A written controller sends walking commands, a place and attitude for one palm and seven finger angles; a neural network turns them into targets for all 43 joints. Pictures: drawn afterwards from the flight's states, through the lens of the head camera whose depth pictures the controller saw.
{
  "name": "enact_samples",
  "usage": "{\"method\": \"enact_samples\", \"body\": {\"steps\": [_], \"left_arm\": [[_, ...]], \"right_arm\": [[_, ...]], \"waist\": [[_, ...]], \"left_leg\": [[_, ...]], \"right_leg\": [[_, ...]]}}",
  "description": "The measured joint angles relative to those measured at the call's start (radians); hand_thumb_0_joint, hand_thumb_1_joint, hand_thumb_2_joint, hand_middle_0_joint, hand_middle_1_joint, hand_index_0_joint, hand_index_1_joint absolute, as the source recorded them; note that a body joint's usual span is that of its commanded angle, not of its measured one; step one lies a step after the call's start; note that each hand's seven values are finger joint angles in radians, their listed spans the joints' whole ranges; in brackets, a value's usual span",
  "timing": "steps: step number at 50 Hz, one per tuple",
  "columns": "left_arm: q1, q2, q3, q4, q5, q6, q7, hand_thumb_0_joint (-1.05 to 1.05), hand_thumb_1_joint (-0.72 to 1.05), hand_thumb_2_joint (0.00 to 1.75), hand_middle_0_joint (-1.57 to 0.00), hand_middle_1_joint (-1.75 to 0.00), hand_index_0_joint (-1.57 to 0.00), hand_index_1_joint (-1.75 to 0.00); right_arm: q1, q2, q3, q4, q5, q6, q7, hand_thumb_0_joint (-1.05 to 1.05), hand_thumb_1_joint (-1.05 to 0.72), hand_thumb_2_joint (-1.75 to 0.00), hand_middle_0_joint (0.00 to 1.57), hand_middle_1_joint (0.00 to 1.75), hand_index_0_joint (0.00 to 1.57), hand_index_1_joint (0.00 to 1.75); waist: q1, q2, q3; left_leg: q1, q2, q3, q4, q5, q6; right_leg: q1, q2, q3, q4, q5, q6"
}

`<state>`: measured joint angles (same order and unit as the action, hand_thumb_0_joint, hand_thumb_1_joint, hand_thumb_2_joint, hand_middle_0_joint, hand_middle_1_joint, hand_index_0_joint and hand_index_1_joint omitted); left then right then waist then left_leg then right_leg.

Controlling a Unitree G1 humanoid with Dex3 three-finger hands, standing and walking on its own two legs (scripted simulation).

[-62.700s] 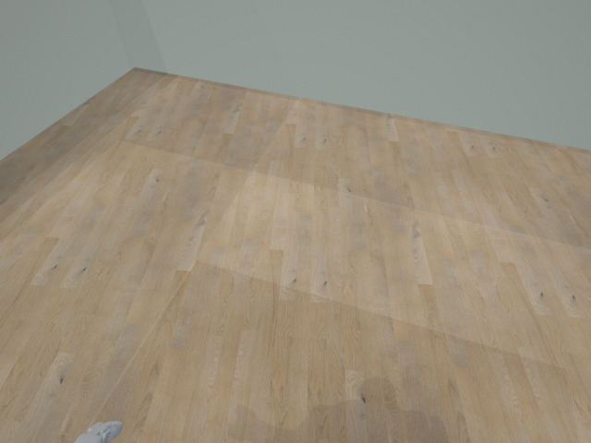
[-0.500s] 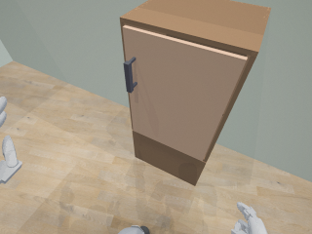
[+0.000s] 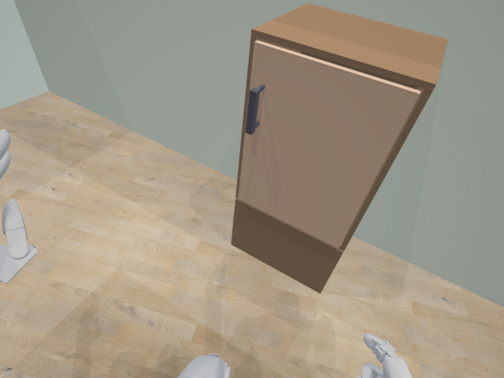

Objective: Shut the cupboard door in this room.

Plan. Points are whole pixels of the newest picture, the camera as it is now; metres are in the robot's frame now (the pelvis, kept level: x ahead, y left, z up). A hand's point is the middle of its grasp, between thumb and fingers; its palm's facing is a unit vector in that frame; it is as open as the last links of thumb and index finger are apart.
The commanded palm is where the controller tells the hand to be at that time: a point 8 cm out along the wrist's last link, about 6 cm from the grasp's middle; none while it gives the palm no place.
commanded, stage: stop stepping back and stand still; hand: left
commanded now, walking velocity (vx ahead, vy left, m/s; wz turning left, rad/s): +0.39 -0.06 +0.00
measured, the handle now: (255, 109) +0.80 +0.11 +0.03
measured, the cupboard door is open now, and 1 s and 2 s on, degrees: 0 0 0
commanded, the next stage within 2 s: let the arm hang, fingers relaxed in 1.52 s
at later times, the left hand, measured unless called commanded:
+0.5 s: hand out of the picture +0.07 +0.32 +0.21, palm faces +0.41 -0.77 -0.48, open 7.4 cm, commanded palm +0.03 +0.34 +0.20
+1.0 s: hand out of the picture +0.09 +0.34 +0.20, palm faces +0.37 -0.72 -0.59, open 7.4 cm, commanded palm +0.04 +0.37 +0.20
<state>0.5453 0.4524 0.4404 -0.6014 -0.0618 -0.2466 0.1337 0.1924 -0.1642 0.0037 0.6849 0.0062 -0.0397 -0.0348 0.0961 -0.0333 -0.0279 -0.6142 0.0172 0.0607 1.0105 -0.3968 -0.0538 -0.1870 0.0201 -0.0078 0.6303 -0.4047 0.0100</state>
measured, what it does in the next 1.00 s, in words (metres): walks backwards: left foot, then right foot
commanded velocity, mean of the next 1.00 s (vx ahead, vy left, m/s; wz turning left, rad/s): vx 0.18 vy -0.12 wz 0.00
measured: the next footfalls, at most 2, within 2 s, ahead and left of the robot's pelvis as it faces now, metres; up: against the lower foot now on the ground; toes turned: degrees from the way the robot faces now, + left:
left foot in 0.08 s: +0.09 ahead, +0.12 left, +0.00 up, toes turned +1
right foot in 0.40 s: -0.16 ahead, -0.02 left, +0.00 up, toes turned -12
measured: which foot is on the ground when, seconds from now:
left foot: up 0.00-0.06, down 0.08-0.36, up 0.38-0.68, down 0.70-1.00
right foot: down 0.00-0.08, up 0.10-0.38, down 0.40-0.70, up 0.72-0.92, down 0.94-1.00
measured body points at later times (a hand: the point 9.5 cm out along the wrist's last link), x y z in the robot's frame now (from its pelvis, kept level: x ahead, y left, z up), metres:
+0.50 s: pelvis -0.14 +0.06 +0.01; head -0.18 +0.07 +0.46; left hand +0.04 +0.36 +0.24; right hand -0.04 -0.20 -0.08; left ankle -0.05 +0.17 -0.64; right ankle -0.20 -0.01 -0.72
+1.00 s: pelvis -0.13 +0.08 +0.01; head -0.12 +0.06 +0.46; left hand +0.06 +0.38 +0.23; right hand +0.01 -0.14 -0.10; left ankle -0.08 +0.22 -0.71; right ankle -0.12 -0.01 -0.72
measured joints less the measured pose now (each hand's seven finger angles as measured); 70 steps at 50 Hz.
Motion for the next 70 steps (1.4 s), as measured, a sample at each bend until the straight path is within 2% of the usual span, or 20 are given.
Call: {"method": "enact_samples", "body": {"steps": [3, 7, 11, 15, 18, 20, 21, 23, 26, 31, 34, 40, 43, 47, 51, 54, 57, 60, 64, 70], "left_arm": [[-0.091, -0.037, -0.011, 0.084, 0.005, 0.035, 0.012, 0.01, 0.89, 0.89, -0.22, -0.31, -0.22, -0.31], [-0.266, -0.073, -0.021, 0.208, 0.003, 0.082, 0.039, 0.01, 0.89, 0.9, -0.21, -0.3, -0.21, -0.31], [-0.163, -0.046, -0.022, 0.102, -0.004, 0.116, 0.02, 0.02, 0.9, 0.9, -0.21, -0.3, -0.21, -0.3], [0.042, 0.003, -0.04, -0.067, -0.002, 0.087, -0.001, 0.02, 0.9, 0.89, -0.21, -0.3, -0.21, -0.3], [0.123, 0.089, 0.001, -0.099, -0.007, 0.078, 0.001, 0.01, 0.89, 0.89, -0.22, -0.3, -0.21, -0.31], [0.126, 0.152, 0.064, -0.092, -0.008, 0.079, 0.009, 0.01, 0.89, 0.89, -0.22, -0.3, -0.22, -0.31], [0.096, 0.138, 0.063, -0.064, -0.005, 0.073, 0.007, 0.01, 0.89, 0.89, -0.22, -0.3, -0.22, -0.31], [0.041, 0.099, 0.053, 0.02, -0.006, 0.062, 0.01, 0.01, 0.89, 0.89, -0.22, -0.31, -0.22, -0.31], [-0.008, 0.023, 0.047, 0.167, -0.003, 0.068, 0.024, 0.01, 0.89, 0.89, -0.22, -0.31, -0.22, -0.31], [-0.093, -0.117, -0.048, 0.27, 0.013, 0.114, 0.046, 0.01, 0.9, 0.89, -0.21, -0.3, -0.21, -0.31], [-0.105, -0.141, -0.117, 0.163, 0.021, 0.114, 0.042, 0.01, 0.9, 0.9, -0.21, -0.3, -0.21, -0.3], [-0.055, 0.038, 0.015, -0.034, 0.007, 0.047, 0.03, 0.02, 0.89, 0.89, -0.22, -0.3, -0.21, -0.31], [-0.022, 0.096, 0.095, -0.039, -0.003, 0.024, 0.023, 0.02, 0.89, 0.89, -0.22, -0.3, -0.21, -0.31], [0.045, 0.097, 0.121, 0.031, -0.012, 0.026, 0.021, 0.01, 0.89, 0.89, -0.21, -0.3, -0.21, -0.31], [0.049, 0.005, 0.029, 0.139, -0.002, 0.075, 0.023, 0.01, 0.89, 0.89, -0.21, -0.3, -0.21, -0.31], [0.036, -0.081, -0.046, 0.18, 0.006, 0.104, 0.033, 0.01, 0.89, 0.89, -0.21, -0.3, -0.21, -0.31], [0.006, -0.119, -0.09, 0.167, 0.019, 0.109, 0.039, 0.01, 0.89, 0.89, -0.21, -0.3, -0.21, -0.31], [-0.027, -0.109, -0.1, 0.101, 0.022, 0.089, 0.045, 0.02, 0.89, 0.89, -0.22, -0.3, -0.22, -0.31], [-0.04, -0.039, -0.039, 0.032, 0.02, 0.052, 0.049, 0.02, 0.89, 0.89, -0.22, -0.31, -0.22, -0.31], [0.004, 0.013, 0.03, 0.061, 0.008, 0.026, 0.038, 0.01, 0.89, 0.89, -0.22, -0.3, -0.21, -0.31]], "right_arm": [[0.04, -0.01, 0.023, -0.024, 0.001, -0.009, -0.026, 0.02, -0.9, -0.9, 0.2, 0.3, 0.2, 0.3], [-0.01, -0.012, 0.016, -0.031, 0.0, -0.053, -0.039, 0.02, -0.9, -0.9, 0.2, 0.3, 0.2, 0.3], [-0.002, 0.033, 0.024, -0.066, -0.003, -0.068, 0.007, 0.02, -0.9, -0.9, 0.2, 0.3, 0.2, 0.3], [0.055, 0.035, 0.019, -0.1, -0.01, -0.039, 0.02, 0.02, -0.9, -0.9, 0.2, 0.3, 0.2, 0.3], [0.082, 0.016, 0.005, -0.109, -0.012, -0.012, -0.003, 0.02, -0.9, -0.9, 0.2, 0.3, 0.2, 0.3], [0.079, -0.002, -0.004, -0.112, -0.003, 0.0, -0.015, 0.01, -0.9, -0.9, 0.2, 0.3, 0.2, 0.3], [0.061, -0.024, -0.013, -0.087, 0.0, 0.008, -0.019, 0.01, -0.9, -0.9, 0.2, 0.3, 0.2, 0.3], [0.053, -0.049, -0.023, -0.026, 0.002, 0.028, -0.025, 0.01, -0.9, -0.9, 0.2, 0.3, 0.2, 0.3], [0.099, -0.049, -0.027, 0.003, 0.014, 0.046, -0.031, 0.02, -0.9, -0.9, 0.2, 0.3, 0.2, 0.3], [0.153, -0.068, -0.025, 0.011, 0.003, 0.013, -0.059, 0.02, -0.9, -0.9, 0.2, 0.3, 0.2, 0.3], [0.154, -0.074, -0.023, 0.004, -0.007, -0.018, -0.068, 0.02, -0.9, -0.9, 0.2, 0.3, 0.2, 0.3], [0.051, 0.007, -0.012, -0.053, -0.022, -0.056, -0.049, 0.02, -0.9, -0.9, 0.2, 0.3, 0.2, 0.3], [0.034, 0.03, 0.004, -0.075, -0.02, -0.06, -0.023, 0.02, -0.9, -0.9, 0.2, 0.3, 0.2, 0.3], [0.037, 0.029, 0.019, -0.101, -0.002, -0.041, -0.006, 0.02, -0.9, -0.9, 0.2, 0.3, 0.2, 0.3], [0.031, -0.005, 0.011, -0.068, 0.008, -0.015, -0.008, 0.01, -0.9, -0.9, 0.2, 0.3, 0.2, 0.3], [0.034, -0.03, 0.003, -0.028, 0.009, -0.005, -0.015, 0.02, -0.9, -0.9, 0.2, 0.3, 0.2, 0.3], [0.039, -0.047, 0.002, -0.018, 0.002, -0.01, -0.035, 0.02, -0.9, -0.9, 0.2, 0.3, 0.2, 0.3], [0.036, -0.066, -0.008, -0.033, -0.003, -0.02, -0.049, 0.02, -0.9, -0.9, 0.2, 0.3, 0.2, 0.3], [0.009, -0.049, -0.022, -0.054, 0.003, -0.02, -0.052, 0.02, -0.9, -0.9, 0.2, 0.3, 0.2, 0.3], [-0.014, -0.047, -0.013, -0.109, 0.014, -0.025, -0.032, 0.02, -0.9, -0.9, 0.2, 0.3, 0.2, 0.3]], "waist": [[-0.005, -0.015, -0.019], [-0.054, -0.007, 0.081], [-0.116, -0.016, 0.105], [-0.135, 0.006, 0.055], [-0.131, 0.028, 0.017], [-0.1, -0.011, -0.003], [-0.087, 0.019, 0.005], [-0.086, 0.058, 0.0], [-0.087, 0.042, -0.055], [-0.101, 0.022, -0.05], [-0.107, 0.003, -0.005], [-0.123, -0.056, 0.108], [-0.119, -0.017, 0.108], [-0.104, 0.045, 0.077], [-0.094, 0.106, 0.059], [-0.074, 0.085, 0.051], [-0.071, 0.045, 0.061], [-0.08, 0.033, 0.077], [-0.086, -0.015, 0.08], [-0.107, 0.034, 0.053]], "left_leg": [[0.202, 0.023, -0.044, -0.268, 0.065, 0.026], [0.215, 0.004, -0.035, -0.358, 0.193, 0.096], [0.249, 0.03, -0.01, -0.512, 0.254, 0.082], [0.256, 0.062, 0.012, -0.636, 0.224, 0.06], [0.209, 0.06, 0.025, -0.618, 0.165, 0.025], [0.092, 0.029, 0.059, -0.405, 0.056, 0.015], [0.036, 0.038, 0.022, -0.244, 0.028, 0.019], [-0.021, 0.043, -0.029, 0.01, 0.024, 0.025], [-0.017, 0.052, -0.037, 0.132, 0.066, 0.031], [0.119, 0.097, -0.006, -0.092, 0.065, 0.055], [0.254, 0.101, 0.016, -0.315, 0.072, 0.063], [0.281, 0.082, 0.049, -0.376, 0.15, 0.034], [0.294, 0.094, 0.048, -0.439, 0.184, 0.032], [0.285, 0.106, 0.057, -0.435, 0.17, 0.023], [0.245, 0.089, 0.005, -0.292, 0.03, 0.038], [0.222, 0.039, -0.012, -0.164, -0.029, 0.043], [0.248, 0.022, 0.001, -0.227, 0.006, 0.049], [0.317, 0.025, -0.006, -0.405, 0.134, 0.058], [0.343, 0.021, 0.008, -0.432, 0.115, 0.055], [0.331, 0.041, 0.014, -0.469, 0.131, 0.051]], "right_leg": [[-0.028, -0.022, 0.019, -0.006, 0.031, 0.027], [-0.129, -0.007, 0.055, 0.158, -0.057, 0.016], [-0.201, 0.052, 0.016, 0.301, -0.029, 0.0], [-0.124, 0.082, -0.099, 0.18, -0.051, -0.033], [0.031, 0.094, -0.161, -0.065, -0.11, -0.075], [0.096, 0.046, -0.114, -0.213, -0.037, -0.134], [0.075, 0.05, -0.116, -0.195, 0.066, -0.137], [0.064, 0.058, -0.122, -0.14, 0.076, -0.114], [0.072, 0.031, -0.104, -0.137, 0.047, -0.093], [0.09, -0.014, -0.125, -0.14, 0.047, -0.066], [0.067, -0.035, -0.15, -0.061, 0.001, -0.05], [-0.136, -0.014, -0.049, 0.271, -0.101, -0.031], [-0.17, -0.008, -0.065, 0.195, -0.028, -0.015], [-0.109, -0.016, -0.087, -0.025, 0.056, -0.006], [-0.085, -0.006, -0.101, -0.043, 0.106, -0.06], [-0.059, -0.022, -0.09, -0.062, 0.093, -0.064], [-0.031, -0.034, -0.1, -0.075, 0.086, -0.062], [-0.015, -0.019, -0.128, -0.058, 0.062, -0.057], [-0.004, -0.022, -0.113, -0.059, 0.05, -0.05], [0.005, 0.002, -0.105, -0.156, 0.101, -0.047]]}}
